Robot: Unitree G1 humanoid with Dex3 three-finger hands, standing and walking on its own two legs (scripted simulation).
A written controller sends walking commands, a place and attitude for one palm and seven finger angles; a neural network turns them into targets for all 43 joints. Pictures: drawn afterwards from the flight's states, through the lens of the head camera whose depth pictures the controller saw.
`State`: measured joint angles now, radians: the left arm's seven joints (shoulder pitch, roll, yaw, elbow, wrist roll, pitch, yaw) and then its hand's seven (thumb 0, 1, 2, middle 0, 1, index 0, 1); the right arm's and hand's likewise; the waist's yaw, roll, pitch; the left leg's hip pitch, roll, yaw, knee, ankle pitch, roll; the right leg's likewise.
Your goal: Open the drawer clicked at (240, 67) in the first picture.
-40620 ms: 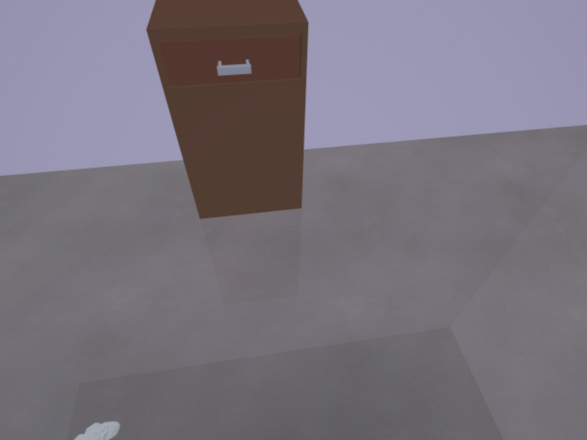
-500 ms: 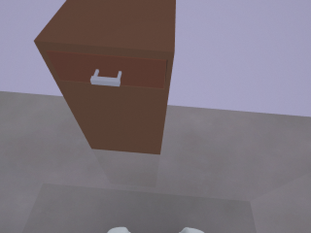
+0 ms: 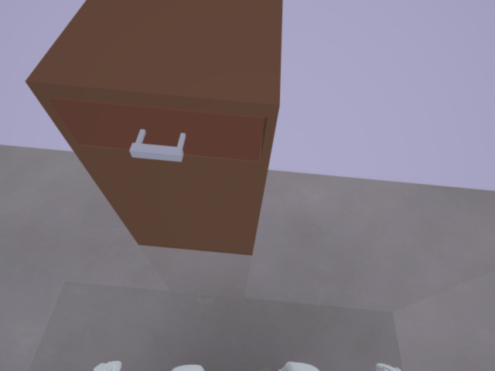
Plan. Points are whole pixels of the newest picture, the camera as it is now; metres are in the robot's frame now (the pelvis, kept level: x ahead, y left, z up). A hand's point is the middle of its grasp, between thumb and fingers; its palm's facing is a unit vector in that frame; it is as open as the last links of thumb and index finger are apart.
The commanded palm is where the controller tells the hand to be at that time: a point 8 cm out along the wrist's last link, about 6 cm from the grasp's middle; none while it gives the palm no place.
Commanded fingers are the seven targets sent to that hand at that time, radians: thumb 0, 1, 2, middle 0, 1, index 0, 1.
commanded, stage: come to a stop and stand still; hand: left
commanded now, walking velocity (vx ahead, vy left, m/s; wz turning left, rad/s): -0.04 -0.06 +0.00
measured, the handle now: (159, 144) +0.53 +0.22 -0.04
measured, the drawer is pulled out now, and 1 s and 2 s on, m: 0.00 0.00 0.00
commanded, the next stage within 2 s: look again from close up in 0.78 s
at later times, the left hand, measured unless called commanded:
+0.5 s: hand out of the picture +0.03 +0.15 -0.17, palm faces -0.03 -0.97 -0.25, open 7.4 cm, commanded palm none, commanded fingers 0.00 0.90 0.90 -0.20 -0.30 -0.20 -0.30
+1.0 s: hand out of the picture +0.00 +0.13 -0.17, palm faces -0.03 -0.98 -0.18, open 7.4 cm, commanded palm none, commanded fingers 0.00 0.90 0.90 -0.20 -0.30 -0.20 -0.30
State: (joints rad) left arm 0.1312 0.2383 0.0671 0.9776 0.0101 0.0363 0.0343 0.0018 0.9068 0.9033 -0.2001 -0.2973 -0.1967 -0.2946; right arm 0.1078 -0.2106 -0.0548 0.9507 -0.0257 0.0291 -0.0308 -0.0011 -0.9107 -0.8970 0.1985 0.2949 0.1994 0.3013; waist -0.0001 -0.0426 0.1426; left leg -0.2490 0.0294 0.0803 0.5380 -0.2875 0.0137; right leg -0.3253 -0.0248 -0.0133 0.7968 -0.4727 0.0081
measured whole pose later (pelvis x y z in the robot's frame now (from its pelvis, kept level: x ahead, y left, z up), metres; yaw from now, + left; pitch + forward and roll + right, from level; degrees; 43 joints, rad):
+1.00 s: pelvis -0.01 -0.04 +0.00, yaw -3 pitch +0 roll +1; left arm 0.30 0.14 0.00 1.12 0.00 -0.01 0.02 0.01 0.91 0.90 -0.20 -0.30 -0.20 -0.29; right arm 0.37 -0.13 0.01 1.13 -0.02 0.00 -0.03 0.00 -0.91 -0.90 0.20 0.29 0.20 0.30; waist -0.02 0.01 0.02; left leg -0.22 0.06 0.02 0.48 -0.26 -0.05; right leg -0.22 0.02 0.00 0.52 -0.30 -0.03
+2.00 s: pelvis +0.00 +0.00 +0.00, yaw -4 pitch +0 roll +2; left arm 0.25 0.20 0.06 1.04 0.02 0.04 0.04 0.00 0.91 0.90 -0.20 -0.30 -0.20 -0.29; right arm 0.24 -0.17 -0.04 1.00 -0.03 0.01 -0.03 0.00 -0.91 -0.90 0.20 0.29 0.20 0.30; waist 0.01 -0.05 0.05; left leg -0.26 -0.01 0.13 0.53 -0.27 0.04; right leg -0.36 -0.05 0.00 0.91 -0.49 -0.03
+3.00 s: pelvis +0.00 +0.02 +0.01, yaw -4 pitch -2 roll +0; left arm 0.34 0.15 -0.01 1.06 0.01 -0.01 0.04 0.00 0.91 0.90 -0.20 -0.30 -0.19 -0.29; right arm 0.26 -0.16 0.00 1.09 -0.02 0.01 -0.02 0.00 -0.92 -0.90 0.20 0.29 0.20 0.30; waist 0.00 -0.02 0.00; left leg -0.19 0.01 0.12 0.46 -0.24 0.04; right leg -0.12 -0.01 -0.05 0.44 -0.28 0.00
